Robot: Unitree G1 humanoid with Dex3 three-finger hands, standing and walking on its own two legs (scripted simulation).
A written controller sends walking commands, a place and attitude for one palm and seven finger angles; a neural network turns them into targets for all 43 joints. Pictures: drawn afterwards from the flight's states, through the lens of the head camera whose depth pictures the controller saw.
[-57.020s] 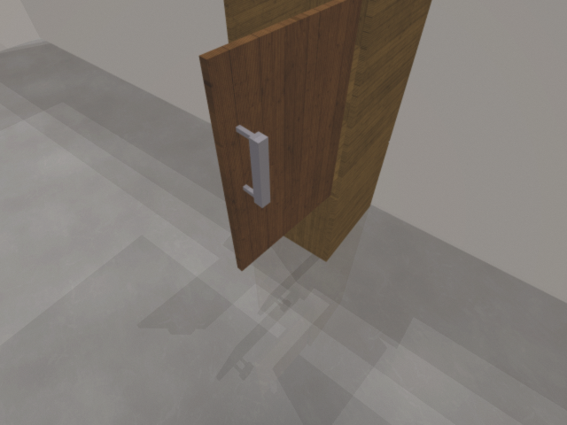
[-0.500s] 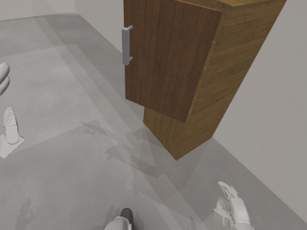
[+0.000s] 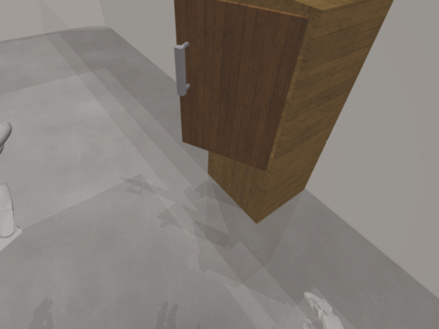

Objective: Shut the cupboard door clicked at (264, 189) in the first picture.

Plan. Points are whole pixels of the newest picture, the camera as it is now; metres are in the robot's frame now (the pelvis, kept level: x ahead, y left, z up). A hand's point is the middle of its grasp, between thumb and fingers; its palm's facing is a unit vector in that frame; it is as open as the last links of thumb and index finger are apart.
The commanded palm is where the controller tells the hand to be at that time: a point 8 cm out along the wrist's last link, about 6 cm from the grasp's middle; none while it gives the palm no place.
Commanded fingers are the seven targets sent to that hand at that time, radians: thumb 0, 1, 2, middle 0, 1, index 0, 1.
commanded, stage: stop stepping back and stand still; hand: left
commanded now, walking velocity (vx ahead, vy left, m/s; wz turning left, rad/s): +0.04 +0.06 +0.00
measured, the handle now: (183, 69) +0.90 +0.14 +0.03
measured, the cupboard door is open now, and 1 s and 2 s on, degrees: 28 28 28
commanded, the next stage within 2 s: let the arm hang, fingers relaxed in 0.76 s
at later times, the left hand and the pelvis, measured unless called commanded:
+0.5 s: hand out of the picture +0.23 +0.31 +0.20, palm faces +0.45 -0.74 -0.49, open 7.4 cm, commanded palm +0.16 +0.34 +0.18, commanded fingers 0.00 0.90 0.90 -0.20 -0.30 -0.20 -0.30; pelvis +0.03 +0.04 +0.00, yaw +0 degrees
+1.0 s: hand (41, 271) +0.22 +0.32 +0.00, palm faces +0.14 -0.88 -0.45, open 7.4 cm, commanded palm none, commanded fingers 0.00 0.90 0.90 -0.20 -0.30 -0.20 -0.30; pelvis +0.01 +0.07 +0.00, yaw +1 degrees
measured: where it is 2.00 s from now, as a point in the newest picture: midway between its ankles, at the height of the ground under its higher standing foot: outside the picture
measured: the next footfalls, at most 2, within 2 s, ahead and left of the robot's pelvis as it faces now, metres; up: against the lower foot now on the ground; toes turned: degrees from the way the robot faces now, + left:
left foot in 0.32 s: +0.12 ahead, +0.15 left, +0.00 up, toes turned +5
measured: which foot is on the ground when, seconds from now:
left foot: down 0.00-0.00, up 0.02-0.30, down 0.32-1.00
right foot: down 0.00-1.00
